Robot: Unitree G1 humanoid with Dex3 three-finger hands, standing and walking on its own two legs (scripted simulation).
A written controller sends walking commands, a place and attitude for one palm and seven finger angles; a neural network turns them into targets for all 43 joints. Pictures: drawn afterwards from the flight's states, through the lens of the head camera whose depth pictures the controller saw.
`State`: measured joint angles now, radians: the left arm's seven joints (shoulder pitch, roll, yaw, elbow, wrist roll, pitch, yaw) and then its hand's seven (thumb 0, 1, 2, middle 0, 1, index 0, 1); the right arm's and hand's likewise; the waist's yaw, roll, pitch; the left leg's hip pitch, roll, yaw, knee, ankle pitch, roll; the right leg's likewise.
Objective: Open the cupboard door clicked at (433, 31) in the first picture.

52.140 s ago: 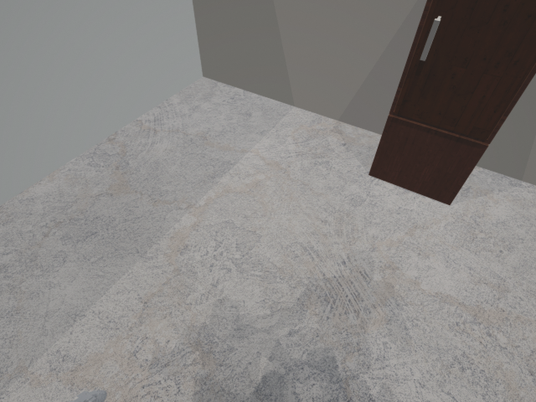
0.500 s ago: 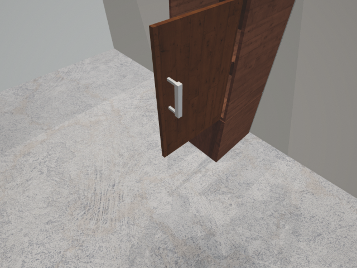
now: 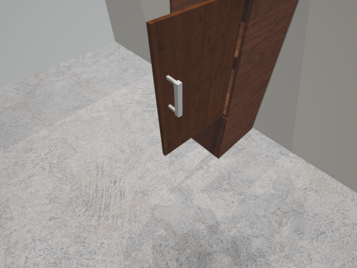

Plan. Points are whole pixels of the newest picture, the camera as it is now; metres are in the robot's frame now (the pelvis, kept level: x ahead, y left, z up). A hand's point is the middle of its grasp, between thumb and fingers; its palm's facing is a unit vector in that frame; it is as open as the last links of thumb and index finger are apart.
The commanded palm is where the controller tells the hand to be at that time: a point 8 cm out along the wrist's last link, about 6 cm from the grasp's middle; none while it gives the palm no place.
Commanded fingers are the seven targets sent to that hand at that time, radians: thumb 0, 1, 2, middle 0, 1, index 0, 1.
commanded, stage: look to check the result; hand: left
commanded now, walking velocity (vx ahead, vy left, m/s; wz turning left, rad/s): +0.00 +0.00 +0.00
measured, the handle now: (174, 96) +0.64 +0.05 -0.01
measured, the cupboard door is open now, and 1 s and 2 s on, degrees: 87 87 87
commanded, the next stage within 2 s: stand and wait in 0.18 s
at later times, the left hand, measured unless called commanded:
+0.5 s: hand out of the picture +0.10 +0.22 -0.15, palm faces -0.02 -0.94 -0.33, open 7.4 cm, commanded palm none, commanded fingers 0.00 0.90 0.90 -0.20 -0.30 -0.20 -0.30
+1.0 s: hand out of the picture +0.10 +0.21 -0.16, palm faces -0.02 -0.95 -0.32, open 7.4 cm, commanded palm none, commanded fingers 0.00 0.90 0.90 -0.20 -0.30 -0.20 -0.30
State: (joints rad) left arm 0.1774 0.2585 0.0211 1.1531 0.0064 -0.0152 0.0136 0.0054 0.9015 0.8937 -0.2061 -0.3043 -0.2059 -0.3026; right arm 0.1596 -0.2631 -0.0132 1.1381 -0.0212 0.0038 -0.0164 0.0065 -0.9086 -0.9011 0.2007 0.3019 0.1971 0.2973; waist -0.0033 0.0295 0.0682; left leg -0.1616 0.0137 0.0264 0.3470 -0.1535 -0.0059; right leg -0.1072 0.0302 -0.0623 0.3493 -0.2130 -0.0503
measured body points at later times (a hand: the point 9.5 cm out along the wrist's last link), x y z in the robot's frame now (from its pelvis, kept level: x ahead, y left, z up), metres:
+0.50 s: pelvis +0.02 -0.01 +0.00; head +0.04 -0.03 +0.45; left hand +0.10 +0.27 -0.13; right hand +0.08 -0.29 -0.15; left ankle +0.02 +0.12 -0.75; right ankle -0.01 -0.08 -0.75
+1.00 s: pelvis +0.03 -0.02 +0.00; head +0.05 -0.03 +0.45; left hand +0.10 +0.26 -0.14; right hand +0.08 -0.29 -0.15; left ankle +0.02 +0.12 -0.75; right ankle -0.01 -0.08 -0.75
